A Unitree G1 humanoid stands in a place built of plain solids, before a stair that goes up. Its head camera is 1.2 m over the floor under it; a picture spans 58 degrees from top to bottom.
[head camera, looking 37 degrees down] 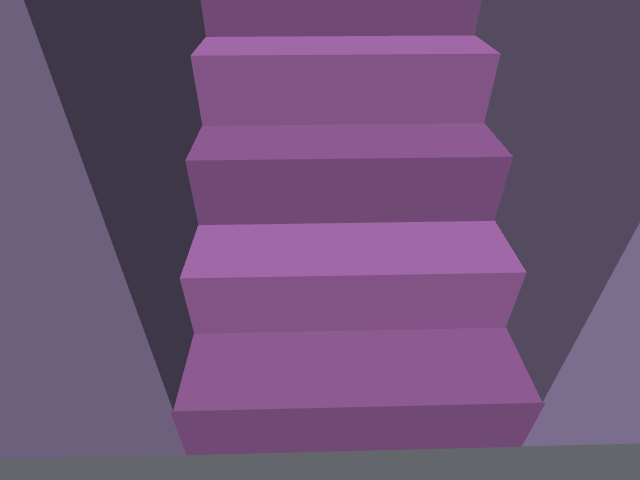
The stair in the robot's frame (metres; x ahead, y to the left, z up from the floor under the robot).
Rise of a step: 0.22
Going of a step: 0.25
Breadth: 0.94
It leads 1 degrees to the left of straight ahead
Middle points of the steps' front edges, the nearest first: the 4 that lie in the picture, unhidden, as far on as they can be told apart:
0.61 -0.10 0.22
0.86 -0.09 0.43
1.11 -0.09 0.65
1.36 -0.08 0.87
